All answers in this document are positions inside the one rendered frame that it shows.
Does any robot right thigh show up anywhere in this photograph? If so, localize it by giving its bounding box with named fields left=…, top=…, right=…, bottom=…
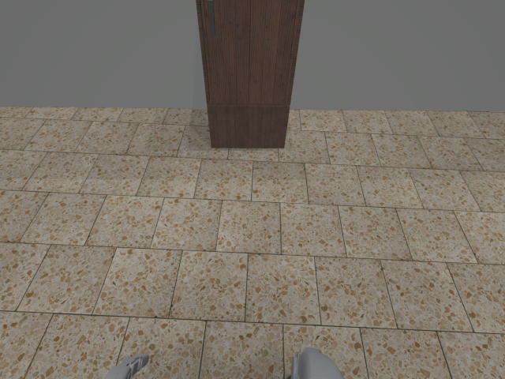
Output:
left=291, top=351, right=344, bottom=379

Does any left robot hand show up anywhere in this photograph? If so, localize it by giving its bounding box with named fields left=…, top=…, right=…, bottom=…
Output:
left=104, top=354, right=149, bottom=379

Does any cupboard door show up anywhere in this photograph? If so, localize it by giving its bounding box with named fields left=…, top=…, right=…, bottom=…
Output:
left=201, top=0, right=300, bottom=104

